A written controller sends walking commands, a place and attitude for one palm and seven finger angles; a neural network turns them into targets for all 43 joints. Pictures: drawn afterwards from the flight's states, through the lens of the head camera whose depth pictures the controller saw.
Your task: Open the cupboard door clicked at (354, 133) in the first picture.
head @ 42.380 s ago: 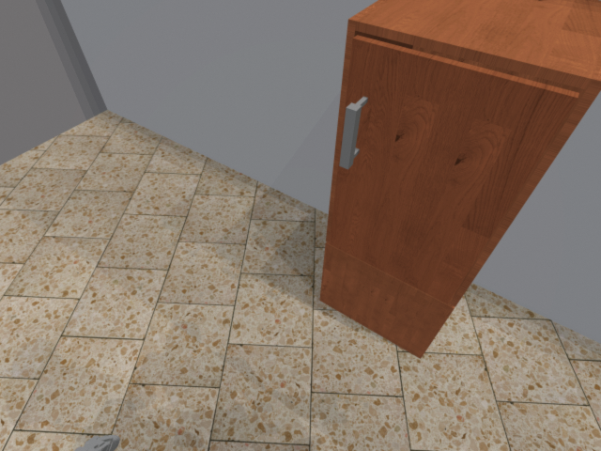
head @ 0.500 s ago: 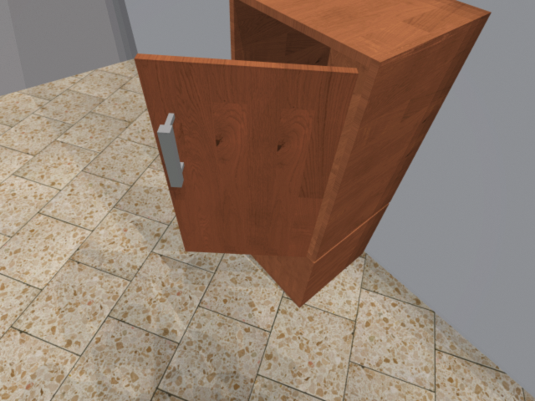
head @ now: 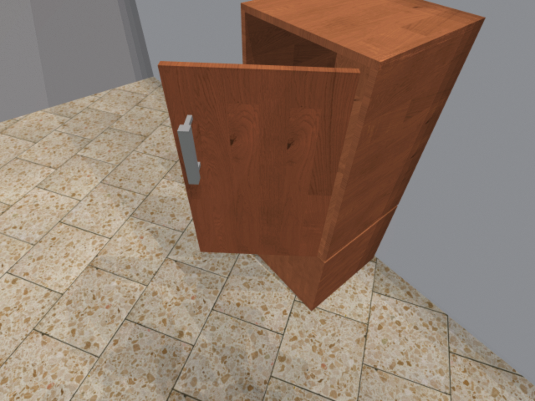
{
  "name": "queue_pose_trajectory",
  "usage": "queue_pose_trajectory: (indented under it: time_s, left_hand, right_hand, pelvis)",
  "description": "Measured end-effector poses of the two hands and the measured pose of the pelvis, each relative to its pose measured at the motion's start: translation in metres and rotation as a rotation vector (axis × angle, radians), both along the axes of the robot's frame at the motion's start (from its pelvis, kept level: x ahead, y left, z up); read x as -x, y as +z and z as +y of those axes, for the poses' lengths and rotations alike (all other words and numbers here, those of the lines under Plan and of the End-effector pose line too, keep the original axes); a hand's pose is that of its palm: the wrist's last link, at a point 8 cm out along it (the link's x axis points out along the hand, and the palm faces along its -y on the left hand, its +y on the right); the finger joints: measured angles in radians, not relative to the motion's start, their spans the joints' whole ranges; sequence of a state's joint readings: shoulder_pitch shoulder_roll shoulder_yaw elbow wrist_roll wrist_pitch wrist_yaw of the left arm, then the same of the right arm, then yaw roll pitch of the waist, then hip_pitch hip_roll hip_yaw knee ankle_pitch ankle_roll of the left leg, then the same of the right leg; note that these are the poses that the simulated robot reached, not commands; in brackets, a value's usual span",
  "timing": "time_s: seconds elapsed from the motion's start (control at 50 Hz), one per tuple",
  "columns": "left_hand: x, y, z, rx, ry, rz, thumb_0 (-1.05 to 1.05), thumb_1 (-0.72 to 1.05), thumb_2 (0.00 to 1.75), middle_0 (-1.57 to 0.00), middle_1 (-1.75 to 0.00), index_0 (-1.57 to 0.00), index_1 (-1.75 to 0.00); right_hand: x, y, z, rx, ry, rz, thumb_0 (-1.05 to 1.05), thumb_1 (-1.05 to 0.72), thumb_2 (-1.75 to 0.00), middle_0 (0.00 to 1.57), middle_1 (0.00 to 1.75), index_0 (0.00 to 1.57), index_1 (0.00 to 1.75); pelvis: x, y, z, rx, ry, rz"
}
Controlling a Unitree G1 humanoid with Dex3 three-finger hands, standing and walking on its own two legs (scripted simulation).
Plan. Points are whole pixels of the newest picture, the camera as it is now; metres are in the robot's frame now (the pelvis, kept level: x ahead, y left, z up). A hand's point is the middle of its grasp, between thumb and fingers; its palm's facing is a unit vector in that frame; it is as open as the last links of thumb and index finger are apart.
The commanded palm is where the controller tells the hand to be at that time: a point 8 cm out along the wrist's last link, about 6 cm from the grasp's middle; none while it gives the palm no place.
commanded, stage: come to a stop and stand still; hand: left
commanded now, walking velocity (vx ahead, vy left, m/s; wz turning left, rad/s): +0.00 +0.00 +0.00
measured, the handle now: (191, 150) +0.58 +0.20 +0.05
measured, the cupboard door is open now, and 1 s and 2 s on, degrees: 48 48 48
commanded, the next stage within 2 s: look again from close up in 0.08 s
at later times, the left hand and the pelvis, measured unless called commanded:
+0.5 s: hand out of the picture +0.00 +0.16 -0.17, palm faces +0.00 -0.99 -0.14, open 7.4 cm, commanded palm none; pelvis +0.01 +0.00 +0.01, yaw +0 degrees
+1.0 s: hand (163, 332) +0.22 +0.17 -0.01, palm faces +0.19 -0.98 -0.07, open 7.6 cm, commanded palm +0.13 +0.22 -0.05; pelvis +0.01 -0.01 -0.02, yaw +2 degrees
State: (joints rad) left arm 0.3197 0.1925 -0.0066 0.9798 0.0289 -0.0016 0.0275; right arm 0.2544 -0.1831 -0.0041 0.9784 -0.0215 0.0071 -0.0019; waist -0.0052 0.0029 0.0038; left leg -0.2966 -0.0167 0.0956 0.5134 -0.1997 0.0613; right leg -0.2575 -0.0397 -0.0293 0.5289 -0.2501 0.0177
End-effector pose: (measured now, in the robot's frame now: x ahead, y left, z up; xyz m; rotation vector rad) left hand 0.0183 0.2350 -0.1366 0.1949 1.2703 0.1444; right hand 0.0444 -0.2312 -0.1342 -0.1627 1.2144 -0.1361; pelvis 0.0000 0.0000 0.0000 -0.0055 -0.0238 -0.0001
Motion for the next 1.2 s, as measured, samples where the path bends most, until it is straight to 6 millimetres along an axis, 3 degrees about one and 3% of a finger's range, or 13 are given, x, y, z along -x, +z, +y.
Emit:
queue_pose_trajectory:
  time_s: [0.16, 0.32, 0.78, 0.82, 0.9, 0.96, 1.0, 1.08, 1.16, 1.2]
  left_hand:
    - [0.023, -0.007, -0.013, 0.048, 0.009, 0.078, 0.01, 0.91, 0.9, -0.2, -0.29, -0.2, -0.3]
    - [0.029, -0.01, -0.024, 0.079, 0.016, 0.115, 0.01, 0.91, 0.9, -0.2, -0.29, -0.2, -0.3]
    - [0.011, -0.008, -0.029, 0.068, 0.013, 0.108, 0.0, 0.91, 0.9, -0.2, -0.29, -0.2, -0.3]
    - [-0.014, 0.009, -0.018, 0.033, 0.092, -0.022, 0.03, 0.93, 0.89, -0.2, -0.3, -0.21, -0.3]
    - [-0.093, 0.082, 0.002, -0.062, 0.117, -0.548, 0.05, 0.94, 0.88, -0.2, -0.31, -0.21, -0.32]
    - [-0.147, 0.126, -0.005, -0.034, 0.06, -0.905, 0.04, 0.89, 0.87, -0.2, -0.34, -0.21, -0.34]
    - [-0.17, 0.139, -0.016, 0.038, 0.007, -1.101, 0.03, 0.84, 0.85, -0.2, -0.36, -0.21, -0.36]
    - [-0.179, 0.126, -0.037, 0.172, -0.148, -1.293, 0.01, 0.75, 0.82, -0.21, -0.41, -0.21, -0.41]
    - [-0.155, 0.095, -0.035, 0.2, -0.136, -1.199, 0.01, 0.64, 0.78, -0.22, -0.47, -0.23, -0.47]
    - [-0.139, 0.088, -0.027, 0.164, -0.08, -1.151, 0.01, 0.59, 0.76, -0.23, -0.5, -0.23, -0.5]
  right_hand:
    - [0.026, 0.002, 0.0, 0.01, -0.02, 0.078, 0.01, -0.91, -0.9, 0.2, 0.3, 0.2, 0.3]
    - [0.041, 0.002, 0.004, 0.007, -0.037, 0.141, 0.01, -0.91, -0.9, 0.2, 0.3, 0.2, 0.3]
    - [0.028, 0.001, 0.006, -0.005, -0.049, 0.147, 0.01, -0.92, -0.9, 0.2, 0.3, 0.2, 0.3]
    - [0.018, 0.005, 0.002, 0.017, -0.047, 0.052, 0.02, -0.92, -0.9, 0.2, 0.3, 0.2, 0.3]
    - [-0.026, 0.017, -0.012, 0.049, -0.021, -0.247, 0.02, -0.92, -0.9, 0.2, 0.3, 0.2, 0.3]
    - [-0.067, 0.023, -0.023, 0.065, 0.034, -0.422, 0.02, -0.92, -0.9, 0.2, 0.3, 0.2, 0.3]
    - [-0.095, 0.029, -0.031, 0.077, 0.067, -0.519, 0.02, -0.92, -0.9, 0.2, 0.3, 0.2, 0.3]
    - [-0.145, 0.038, -0.044, 0.099, 0.125, -0.67, 0.02, -0.91, -0.9, 0.2, 0.3, 0.2, 0.3]
    - [-0.184, 0.043, -0.049, 0.109, 0.161, -0.754, 0.02, -0.91, -0.9, 0.2, 0.3, 0.2, 0.3]
    - [-0.196, 0.041, -0.047, 0.106, 0.176, -0.765, 0.02, -0.91, -0.9, 0.2, 0.3, 0.2, 0.3]
  pelvis:
    - [-0.001, 0.003, 0.0, 0.002, -0.001, 0.005]
    - [-0.005, 0.004, -0.001, 0.002, 0.0, 0.006]
    - [-0.017, 0.007, -0.004, 0.003, -0.008, 0.005]
    - [-0.017, 0.004, -0.004, 0.0, -0.001, 0.0]
    - [-0.018, -0.003, -0.006, -0.01, 0.035, 0.021]
    - [-0.013, -0.013, -0.009, -0.002, 0.05, 0.067]
    - [-0.011, -0.025, -0.014, -0.004, 0.039, 0.116]
    - [-0.008, -0.052, -0.026, -0.003, 0.024, 0.183]
    - [-0.009, -0.071, -0.036, 0.001, 0.027, 0.209]
    - [-0.011, -0.075, -0.041, 0.011, 0.036, 0.214]
